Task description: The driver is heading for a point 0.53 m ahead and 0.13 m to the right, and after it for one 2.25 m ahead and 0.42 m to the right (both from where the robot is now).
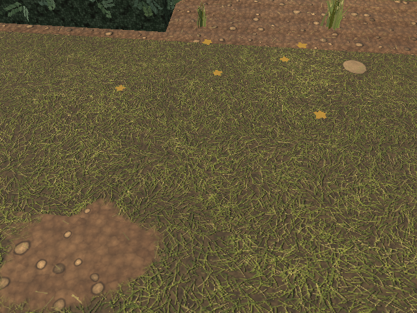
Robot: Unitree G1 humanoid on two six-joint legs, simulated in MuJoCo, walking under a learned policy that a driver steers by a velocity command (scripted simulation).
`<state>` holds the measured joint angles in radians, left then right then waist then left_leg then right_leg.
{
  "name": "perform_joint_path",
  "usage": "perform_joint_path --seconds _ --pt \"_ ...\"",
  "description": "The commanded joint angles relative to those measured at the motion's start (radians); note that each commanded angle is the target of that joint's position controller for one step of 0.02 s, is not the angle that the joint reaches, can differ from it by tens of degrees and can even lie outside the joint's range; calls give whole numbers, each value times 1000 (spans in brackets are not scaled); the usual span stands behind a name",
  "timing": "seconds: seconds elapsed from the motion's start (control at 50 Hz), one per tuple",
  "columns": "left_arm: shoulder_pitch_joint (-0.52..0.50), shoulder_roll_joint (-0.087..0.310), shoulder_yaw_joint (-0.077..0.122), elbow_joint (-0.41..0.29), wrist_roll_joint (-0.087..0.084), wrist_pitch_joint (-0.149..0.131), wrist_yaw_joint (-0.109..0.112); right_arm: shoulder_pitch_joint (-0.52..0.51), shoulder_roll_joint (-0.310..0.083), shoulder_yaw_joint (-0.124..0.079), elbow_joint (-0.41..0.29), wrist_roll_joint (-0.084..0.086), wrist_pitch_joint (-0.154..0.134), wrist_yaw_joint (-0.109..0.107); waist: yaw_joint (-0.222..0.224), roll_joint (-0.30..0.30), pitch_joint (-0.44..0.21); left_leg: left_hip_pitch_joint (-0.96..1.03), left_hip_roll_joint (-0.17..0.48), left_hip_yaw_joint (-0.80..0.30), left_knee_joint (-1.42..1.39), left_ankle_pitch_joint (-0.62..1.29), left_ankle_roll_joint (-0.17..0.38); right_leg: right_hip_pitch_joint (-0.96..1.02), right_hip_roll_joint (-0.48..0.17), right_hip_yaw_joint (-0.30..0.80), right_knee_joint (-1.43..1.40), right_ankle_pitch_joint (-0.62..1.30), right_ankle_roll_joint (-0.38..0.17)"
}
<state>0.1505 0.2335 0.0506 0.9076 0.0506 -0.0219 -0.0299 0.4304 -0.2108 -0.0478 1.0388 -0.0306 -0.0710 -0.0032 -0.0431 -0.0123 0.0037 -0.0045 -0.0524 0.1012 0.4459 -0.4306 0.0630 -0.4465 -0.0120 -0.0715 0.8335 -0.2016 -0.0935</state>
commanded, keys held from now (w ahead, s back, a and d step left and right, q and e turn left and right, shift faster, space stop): w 0.30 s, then w+e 0.62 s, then w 0.08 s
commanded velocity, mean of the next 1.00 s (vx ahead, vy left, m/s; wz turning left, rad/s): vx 0.50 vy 0.00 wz -0.28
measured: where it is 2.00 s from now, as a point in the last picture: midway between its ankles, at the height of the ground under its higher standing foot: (247, 233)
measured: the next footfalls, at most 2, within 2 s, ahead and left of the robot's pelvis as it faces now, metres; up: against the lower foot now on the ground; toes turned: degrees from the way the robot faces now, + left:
left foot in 0.52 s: +0.42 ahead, +0.09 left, -0.17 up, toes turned -2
right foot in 0.94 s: +0.64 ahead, -0.12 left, -0.17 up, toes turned -22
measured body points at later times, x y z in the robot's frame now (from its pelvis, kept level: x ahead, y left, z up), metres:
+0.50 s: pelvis +0.29 +0.01 -0.09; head +0.31 +0.02 +0.36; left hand +0.19 +0.26 -0.23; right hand +0.49 -0.22 -0.19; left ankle +0.42 +0.09 -0.83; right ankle +0.03 -0.08 -0.71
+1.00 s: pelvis +0.54 -0.04 -0.18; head +0.56 -0.06 +0.26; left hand +0.79 +0.13 -0.29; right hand +0.45 -0.28 -0.33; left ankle +0.42 +0.10 -0.82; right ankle +0.60 -0.10 -0.90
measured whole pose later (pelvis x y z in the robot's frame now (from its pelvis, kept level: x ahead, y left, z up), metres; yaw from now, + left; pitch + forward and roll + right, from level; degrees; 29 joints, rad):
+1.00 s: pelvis +0.54 -0.04 -0.18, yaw -19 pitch +0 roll +1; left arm 0.07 0.24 0.04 0.80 0.03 -0.01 -0.02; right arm 0.38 -0.22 -0.05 0.93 -0.02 -0.04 0.00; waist -0.03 0.01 0.06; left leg -0.23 0.05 0.13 1.14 -0.49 0.02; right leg -0.43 0.08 -0.10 0.65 -0.23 -0.16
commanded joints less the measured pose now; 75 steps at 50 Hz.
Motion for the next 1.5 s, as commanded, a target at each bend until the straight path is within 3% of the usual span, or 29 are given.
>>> perform_joint_path --seconds 0.02,0.04,0.06,0.08,0.12,0.14,0.22,0.26,0.32,0.46,0.5,0.52,0.54,0.56,0.62,0.64,0.68,0.72,0.86,0.92,0.94,0.96,0.98,1.0,1.04,1.12,1.24,1.38,1.5 --pt "454 101 41 121 -2 -18 -4 -128 -159 -35 -66 6 1 -2 254 48 -40 -279 207 -80 423 981 120 484 52 -44 -152 19 -38" --pt "476 205 68 122 -4 -32 8 -82 -94 -27 -90 18 -6 -4 227 -229 -42 -528 35 -11 849 321 58 601 -153 264 -361 30 -115" --pt "389 152 29 51 -29 -53 -3 -2 -47 -19 -76 -8 -15 -17 118 -160 -21 -669 -14 -205 997 -143 77 561 -303 525 -327 381 -124" --pt "394 217 49 83 -36 -51 0 -34 -66 -24 -115 20 -19 -9 121 -212 12 -782 -25 -191 1012 -86 65 502 -377 662 -523 188 -247" --pt "246 134 28 44 -41 -65 6 -152 -160 -54 -117 17 -1 -4 61 -8 161 -802 69 -220 892 33 25 325 -326 529 -499 105 -225" --pt "219 140 27 40 -34 -68 13 -171 -131 -49 -112 8 17 7 29 7 164 -742 82 -211 801 69 8 264 -275 446 -515 105 -181" --pt "314 145 31 88 -16 -82 32 -240 -89 -41 -117 -18 68 34 36 -28 154 -725 109 -105 674 318 -10 267 -189 277 -524 197 -146" --pt "319 95 13 94 -18 -113 32 -423 -99 -45 -178 12 40 31 79 -28 191 -813 106 -113 433 447 -15 316 -121 229 -547 -3 -101" --pt "274 91 9 88 -24 -127 29 -429 -54 -25 -186 -5 18 65 79 -16 114 -456 92 -57 191 933 9 140 -72 170 -507 -171 -89" --pt "388 95 2 111 20 -54 75 -396 -90 -8 -192 -10 6 38 116 6 127 -366 118 -88 -153 897 -28 381 -40 208 7 -46 -75" --pt "380 124 14 119 -13 -21 91 -103 -116 -20 -110 -35 -8 10 -13 34 20 -78 139 -61 -347 1039 -20 359 20 157 462 162 -78" --pt "358 111 21 92 -37 -14 82 28 -185 -45 -73 -30 -10 9 -62 124 -67 187 252 -161 -274 1110 15 125 90 138 775 -242 -59" --pt "503 24 12 81 -81 -16 84 128 -235 -39 -59 -33 -22 30 17 225 -194 568 417 -209 246 1824 15 -235 117 147 1019 -719 -36" --pt "526 42 1 82 -102 -23 102 176 -232 -48 -59 -5 -21 40 -28 260 -311 764 530 -333 317 1690 89 -489 53 179 1043 -617 -42" --pt "162 103 18 -6 -5 -8 71 -10 -115 -22 -114 1 -21 3 -23 16 -144 229 436 -381 -35 564 125 -545 -44 123 881 -203 -16" --pt "142 80 18 -40 9 6 50 -14 -143 -26 -108 6 -37 -7 8 161 -74 63 521 -443 -49 570 170 -505 -64 142 830 -169 6" --pt "44 31 5 -85 -11 23 14 -70 -66 1 -89 5 -51 -9 83 59 130 -334 363 -224 -185 578 98 -285 -85 141 424 -4 61" --pt "73 3 -5 -94 -11 18 -14 -174 -102 -9 -117 6 -60 -16 143 143 100 -438 304 -106 -194 649 96 -114 -88 118 214 175 54" --pt "-127 20 -16 -163 -21 18 -22 22 -143 -23 -87 19 -11 -18 43 74 62 -28 324 45 -99 942 44 -82 6 -57 -131 53 -68" --pt "93 68 14 -102 -14 7 -14 29 -197 -34 -100 3 23 -20 135 66 -76 -7 319 119 297 1067 31 217 111 -74 -236 -61 -128" --pt "234 141 43 -65 1 2 1 29 -183 -29 -125 10 25 -15 197 -24 -153 -201 283 139 585 817 3 457 1 132 -344 -120 -181" --pt "222 251 63 -79 -11 7 11 64 -56 -4 -194 15 22 9 108 -228 -240 -605 93 96 957 -142 -45 738 -331 663 -430 -76 -316" --pt "301 243 63 -72 -39 28 22 -85 -164 -26 -226 9 15 12 202 -78 -244 -764 50 -94 1018 -89 -44 752 -356 811 -561 -150 -337" --pt "236 212 53 -51 -36 32 37 -143 -149 -22 -251 24 5 11 159 -56 -69 -850 112 -108 985 -3 -36 643 -346 651 -567 -105 -302" --pt "135 128 29 -50 -36 11 39 -94 -128 -19 -216 17 7 3 53 23 36 -675 167 -112 801 90 -38 371 -237 433 -590 152 -198" --pt "151 122 22 -27 -55 -40 35 -69 -106 -18 -194 3 68 15 -6 -7 16 -520 165 -102 623 176 -60 271 -136 261 -639 379 -137" --pt "234 144 24 9 -56 -44 37 -255 -87 -9 -244 3 73 22 48 -61 13 -490 106 -58 391 409 -61 318 -82 155 -634 608 -45" --pt "374 135 19 46 -17 -44 50 -304 -156 -28 -231 -21 61 31 90 -15 66 -785 121 -111 543 307 -3 628 -209 259 -526 607 -149" --pt "379 168 24 45 -22 -41 65 -291 -144 -26 -219 -27 43 43 84 -14 89 -717 75 -63 510 203 31 636 -208 230 -377 905 -158"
